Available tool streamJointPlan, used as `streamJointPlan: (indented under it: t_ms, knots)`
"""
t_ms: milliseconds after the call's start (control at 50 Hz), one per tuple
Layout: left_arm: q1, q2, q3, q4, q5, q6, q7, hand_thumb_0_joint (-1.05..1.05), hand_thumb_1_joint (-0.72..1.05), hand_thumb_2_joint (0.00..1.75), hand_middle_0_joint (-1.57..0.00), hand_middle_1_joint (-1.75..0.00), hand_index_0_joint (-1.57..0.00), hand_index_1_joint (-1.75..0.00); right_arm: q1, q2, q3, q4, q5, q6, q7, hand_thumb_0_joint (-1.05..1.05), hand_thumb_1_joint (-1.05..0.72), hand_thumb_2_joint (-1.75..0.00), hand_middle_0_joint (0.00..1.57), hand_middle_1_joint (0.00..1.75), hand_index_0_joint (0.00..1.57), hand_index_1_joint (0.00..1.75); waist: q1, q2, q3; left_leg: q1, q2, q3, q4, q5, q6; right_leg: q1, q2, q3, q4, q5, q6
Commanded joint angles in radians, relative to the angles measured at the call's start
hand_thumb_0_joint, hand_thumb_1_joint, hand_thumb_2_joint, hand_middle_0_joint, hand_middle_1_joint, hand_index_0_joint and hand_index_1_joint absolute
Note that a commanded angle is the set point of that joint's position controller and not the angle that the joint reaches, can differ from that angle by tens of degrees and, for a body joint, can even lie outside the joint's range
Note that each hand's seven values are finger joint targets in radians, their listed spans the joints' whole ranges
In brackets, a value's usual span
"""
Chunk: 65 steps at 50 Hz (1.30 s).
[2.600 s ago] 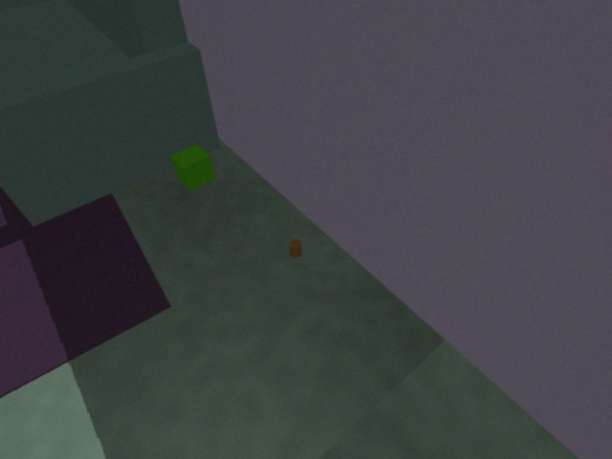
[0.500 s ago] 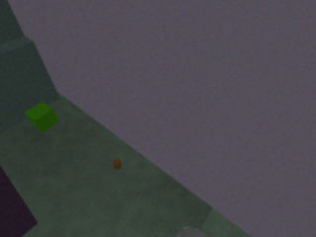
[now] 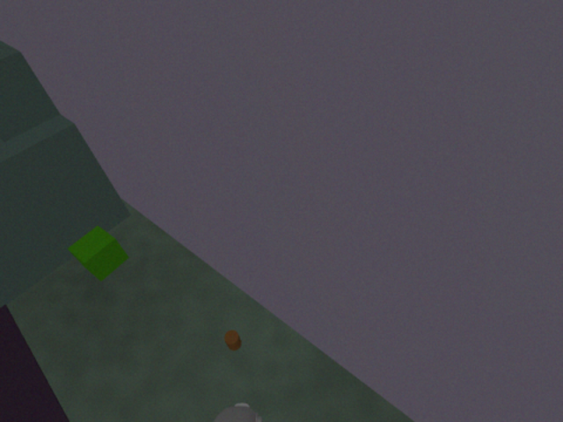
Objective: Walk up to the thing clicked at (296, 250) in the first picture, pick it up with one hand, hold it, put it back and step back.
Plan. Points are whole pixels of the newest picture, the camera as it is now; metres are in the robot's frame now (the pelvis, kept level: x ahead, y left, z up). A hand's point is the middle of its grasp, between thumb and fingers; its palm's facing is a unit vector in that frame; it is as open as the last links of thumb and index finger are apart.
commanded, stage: walk up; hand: left
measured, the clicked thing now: (233, 340) +0.52 +0.26 -0.74
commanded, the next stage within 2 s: stand in 1.82 s
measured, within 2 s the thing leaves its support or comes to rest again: neither
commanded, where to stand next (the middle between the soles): +0.14 +0.02 m, yaw +1 degrees
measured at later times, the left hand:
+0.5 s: hand out of the picture +0.12 +0.31 -0.16, palm faces -0.05 -0.91 -0.40, open 7.4 cm
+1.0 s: hand (143, 384) +0.22 +0.27 -0.15, palm faces -0.01 -0.95 -0.32, open 7.4 cm
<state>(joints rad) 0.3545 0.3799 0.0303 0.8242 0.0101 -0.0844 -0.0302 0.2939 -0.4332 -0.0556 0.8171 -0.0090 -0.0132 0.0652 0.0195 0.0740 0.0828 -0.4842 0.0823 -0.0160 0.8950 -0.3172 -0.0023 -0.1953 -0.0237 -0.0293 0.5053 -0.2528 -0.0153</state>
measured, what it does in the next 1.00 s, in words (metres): walks ahead: left foot, then right foot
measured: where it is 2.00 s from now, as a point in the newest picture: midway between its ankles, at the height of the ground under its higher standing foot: outside the picture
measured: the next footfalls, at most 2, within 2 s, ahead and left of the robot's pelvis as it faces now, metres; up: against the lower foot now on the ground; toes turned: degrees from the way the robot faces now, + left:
left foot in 0.12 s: +0.16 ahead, +0.16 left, +0.00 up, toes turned +1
right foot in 0.48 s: +0.15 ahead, -0.10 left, +0.00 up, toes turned -2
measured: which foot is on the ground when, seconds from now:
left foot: up 0.00-0.10, down 0.12-1.00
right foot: down 0.00-0.14, up 0.16-0.46, down 0.48-1.00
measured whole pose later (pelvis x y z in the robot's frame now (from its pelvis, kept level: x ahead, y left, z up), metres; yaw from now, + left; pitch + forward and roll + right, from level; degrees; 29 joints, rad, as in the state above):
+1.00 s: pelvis +0.10 +0.03 +0.00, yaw +1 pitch -2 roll +0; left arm 0.06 0.35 0.00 1.07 0.00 -0.01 -0.01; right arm 0.12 -0.36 0.02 1.09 0.00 -0.03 0.01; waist -0.01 -0.01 0.05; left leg -0.20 0.02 0.00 0.44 -0.20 -0.01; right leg -0.17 -0.03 -0.05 0.44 -0.23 0.01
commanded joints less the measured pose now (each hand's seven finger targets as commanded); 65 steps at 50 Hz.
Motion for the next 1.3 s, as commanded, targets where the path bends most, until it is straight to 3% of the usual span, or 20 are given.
streamJointPlan:
  t_ms: [0, 40, 80, 100, 120, 140, 160, 180, 240, 340, 400, 440, 460, 500, 520, 560, 600, 680, 800, 1280]
  knots:
    - [-0.021, 0.281, 0.082, -0.082, 0.009, -0.012, 0.023, 0.00, 0.90, 0.90, -0.20, -0.30, -0.20, -0.30, -0.006, -0.121, -0.048, -0.053, -0.004, -0.031, -0.017, 0.00, -0.90, -0.90, 0.20, 0.30, 0.20, 0.30, 0.012, -0.259, 0.000, 0.118, -0.007, 0.045, -0.184, 0.096, -0.012, -0.130, -0.195, 0.119, -0.135, 0.220, -0.196]
    - [-0.030, 0.270, 0.072, -0.072, -0.001, 0.001, 0.028, 0.00, 0.90, 0.90, -0.20, -0.30, -0.20, -0.30, 0.013, -0.110, -0.046, -0.029, -0.003, -0.040, -0.030, 0.00, -0.90, -0.90, 0.20, 0.30, 0.20, 0.30, -0.004, -0.227, -0.050, 0.228, -0.035, 0.064, -0.263, 0.177, -0.001, -0.136, -0.188, 0.088, -0.025, 0.347, -0.176]
    - [-0.059, 0.235, 0.057, -0.072, -0.009, 0.020, 0.033, 0.00, 0.90, 0.90, -0.20, -0.30, -0.20, -0.30, 0.072, -0.127, -0.052, 0.014, -0.006, -0.053, -0.045, 0.00, -0.90, -0.90, 0.20, 0.30, 0.20, 0.30, -0.045, -0.137, -0.100, 0.364, -0.071, 0.071, -0.400, 0.265, 0.028, -0.168, -0.132, 0.059, 0.153, 0.286, -0.124]
    - [-0.026, 0.180, 0.038, -0.075, -0.015, 0.027, 0.033, 0.00, 0.90, 0.90, -0.20, -0.30, -0.20, -0.30, 0.105, -0.192, -0.064, 0.023, -0.013, -0.058, -0.053, 0.00, -0.90, -0.90, 0.20, 0.30, 0.20, 0.30, -0.057, 0.024, -0.132, 0.428, 0.038, -0.056, -0.462, 0.283, 0.057, -0.230, -0.075, 0.027, 0.280, 0.105, -0.080]
    - [0.031, 0.145, 0.030, -0.092, -0.021, 0.027, 0.027, 0.00, 0.90, 0.90, -0.20, -0.30, -0.20, -0.30, 0.147, -0.284, -0.093, 0.001, -0.020, -0.066, -0.049, 0.00, -0.90, -0.90, 0.20, 0.30, 0.20, 0.30, -0.057, 0.188, -0.161, 0.480, 0.226, -0.370, -0.529, 0.091, 0.140, -0.346, 0.044, -0.011, 0.441, -0.238, -0.038]
    - [0.079, 0.210, 0.047, -0.055, -0.014, 0.041, 0.035, 0.00, 0.90, 0.90, -0.20, -0.30, -0.20, -0.30, 0.106, -0.315, -0.097, -0.022, -0.004, -0.066, -0.049, 0.00, -0.90, -0.90, 0.20, 0.30, 0.20, 0.30, -0.038, 0.105, -0.142, 0.429, 0.314, -0.509, -0.600, -0.081, 0.224, -0.368, 0.035, 0.053, 0.530, -0.324, -0.039]
    - [0.054, 0.258, 0.058, -0.029, -0.004, 0.046, 0.042, 0.00, 0.90, 0.90, -0.20, -0.30, -0.20, -0.30, 0.077, -0.330, -0.106, -0.017, 0.005, -0.058, -0.048, 0.00, -0.90, -0.90, 0.20, 0.30, 0.20, 0.30, -0.047, 0.126, -0.101, 0.371, 0.333, -0.557, -0.629, -0.237, 0.267, -0.377, -0.009, 0.070, 0.602, -0.329, -0.041]
    - [0.036, 0.278, 0.063, -0.021, 0.000, 0.047, 0.040, 0.00, 0.90, 0.90, -0.20, -0.30, -0.20, -0.30, 0.040, -0.295, -0.097, -0.027, 0.006, -0.053, -0.051, 0.00, -0.90, -0.90, 0.20, 0.30, 0.20, 0.30, -0.040, 0.093, -0.068, 0.329, 0.287, -0.487, -0.639, -0.256, 0.250, -0.382, -0.022, 0.096, 0.607, -0.291, -0.039]
    - [0.044, 0.256, 0.070, 0.012, 0.000, 0.049, 0.024, 0.00, 0.90, 0.90, -0.20, -0.30, -0.20, -0.30, -0.008, -0.240, -0.069, -0.041, -0.002, -0.060, -0.055, 0.00, -0.90, -0.90, 0.20, 0.30, 0.20, 0.30, -0.020, 0.106, -0.039, 0.244, 0.173, -0.263, -0.605, -0.100, 0.187, -0.318, -0.051, 0.083, 0.492, -0.195, -0.031]
    - [0.017, 0.205, 0.064, 0.032, 0.009, 0.054, 0.017, 0.00, 0.90, 0.90, -0.20, -0.30, -0.20, -0.30, -0.021, -0.231, -0.057, -0.042, -0.009, -0.052, -0.060, 0.00, -0.90, -0.90, 0.20, 0.30, 0.20, 0.30, -0.028, 0.113, -0.046, 0.180, 0.166, -0.187, -0.571, -0.016, 0.212, -0.198, -0.033, 0.020, 0.284, -0.163, -0.002]
    - [0.018, 0.190, 0.068, 0.063, 0.012, 0.051, 0.024, 0.00, 0.90, 0.90, -0.20, -0.30, -0.20, -0.30, -0.082, -0.227, -0.046, -0.044, -0.006, -0.037, -0.058, 0.00, -0.90, -0.90, 0.20, 0.30, 0.20, 0.30, -0.009, 0.088, -0.068, 0.084, 0.149, -0.151, -0.509, -0.038, 0.189, -0.055, 0.002, -0.019, 0.162, -0.088, -0.005]
    - [0.031, 0.183, 0.068, 0.086, 0.014, 0.044, 0.032, 0.00, 0.90, 0.90, -0.20, -0.30, -0.20, -0.30, -0.107, -0.181, -0.024, -0.042, 0.005, -0.023, -0.057, 0.00, -0.90, -0.90, 0.20, 0.30, 0.20, 0.30, 0.017, 0.035, -0.087, 0.038, 0.114, -0.117, -0.421, -0.046, 0.141, 0.043, 0.015, -0.011, 0.032, -0.015, -0.019]
    - [0.009, 0.198, 0.071, 0.080, 0.019, 0.038, 0.037, 0.00, 0.90, 0.90, -0.20, -0.30, -0.20, -0.30, -0.091, -0.145, -0.009, -0.036, 0.012, -0.020, -0.058, 0.00, -0.90, -0.90, 0.20, 0.30, 0.20, 0.30, 0.019, -0.020, -0.095, 0.011, 0.088, -0.097, -0.375, -0.051, 0.102, 0.078, -0.019, 0.045, -0.026, -0.025, -0.042]
    - [-0.107, 0.292, 0.076, 0.044, 0.024, 0.022, 0.040, 0.00, 0.90, 0.90, -0.20, -0.30, -0.20, -0.30, -0.068, -0.088, 0.012, -0.014, 0.017, -0.015, -0.061, 0.00, -0.90, -0.90, 0.20, 0.30, 0.20, 0.30, -0.027, -0.237, -0.030, 0.005, -0.070, 0.013, -0.179, -0.121, 0.016, -0.072, -0.292, 0.459, -0.241, -0.200, -0.150]
    - [-0.187, 0.312, 0.073, 0.039, 0.017, 0.029, 0.036, 0.00, 0.90, 0.90, -0.20, -0.30, -0.20, -0.30, -0.057, -0.148, -0.008, 0.027, 0.015, -0.012, -0.068, 0.00, -0.90, -0.90, 0.20, 0.30, 0.20, 0.30, -0.034, -0.220, -0.014, 0.147, -0.054, -0.008, -0.132, -0.178, 0.022, -0.214, -0.320, 0.430, -0.217, -0.198, -0.207]
    - [-0.219, 0.242, 0.050, 0.045, 0.005, 0.037, 0.031, 0.00, 0.90, 0.90, -0.20, -0.30, -0.20, -0.30, -0.033, -0.149, -0.004, 0.069, 0.019, -0.026, -0.066, 0.00, -0.90, -0.90, 0.20, 0.30, 0.20, 0.30, -0.060, -0.192, -0.011, 0.251, -0.039, -0.002, -0.319, -0.052, 0.030, -0.228, -0.199, 0.233, -0.132, -0.074, -0.123]
    - [-0.213, 0.218, 0.040, 0.067, -0.003, 0.036, 0.032, 0.00, 0.90, 0.90, -0.20, -0.30, -0.20, -0.30, -0.065, -0.156, -0.003, 0.093, 0.023, -0.033, -0.065, 0.00, -0.90, -0.90, 0.20, 0.30, 0.20, 0.30, -0.041, -0.200, -0.063, 0.287, -0.008, -0.048, -0.362, 0.164, 0.043, -0.160, -0.131, 0.148, -0.080, 0.063, -0.062]
    - [-0.225, 0.215, 0.034, 0.105, -0.008, 0.044, 0.029, 0.00, 0.90, 0.90, -0.20, -0.30, -0.20, -0.30, -0.114, -0.168, 0.008, 0.124, 0.015, -0.035, -0.062, 0.00, -0.90, -0.90, 0.20, 0.30, 0.20, 0.30, -0.020, -0.177, -0.070, 0.236, 0.018, -0.092, -0.428, 0.108, 0.051, -0.079, -0.105, 0.133, -0.113, -0.063, -0.043]
    - [-0.259, 0.199, 0.024, 0.159, -0.018, 0.046, 0.032, 0.00, 0.90, 0.90, -0.20, -0.30, -0.20, -0.30, -0.162, -0.156, 0.026, 0.185, 0.013, -0.044, -0.068, 0.00, -0.90, -0.90, 0.20, 0.30, 0.20, 0.30, -0.005, -0.064, -0.129, 0.280, 0.038, -0.088, -0.477, 0.309, 0.043, 0.037, -0.102, 0.090, -0.088, 0.164, -0.034]
    - [-0.345, 0.179, 0.022, 0.270, -0.005, 0.055, 0.026, 0.00, 0.90, 0.90, -0.20, -0.30, -0.20, -0.30, -0.249, -0.139, 0.029, 0.271, 0.006, -0.026, -0.070, 0.00, -0.90, -0.90, 0.20, 0.30, 0.20, 0.30, -0.021, -0.083, -0.102, 0.327, 0.032, -0.081, -0.584, 0.231, 0.024, 0.078, -0.108, 0.071, -0.246, 0.082, -0.002]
